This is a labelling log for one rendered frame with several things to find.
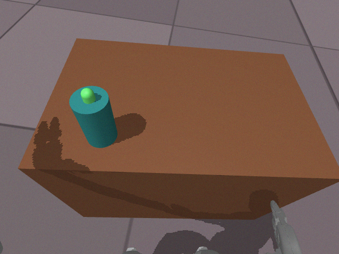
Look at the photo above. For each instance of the right robot hand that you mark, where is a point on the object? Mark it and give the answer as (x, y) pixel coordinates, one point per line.
(284, 234)

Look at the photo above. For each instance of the bottle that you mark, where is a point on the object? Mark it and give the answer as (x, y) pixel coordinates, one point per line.
(92, 109)

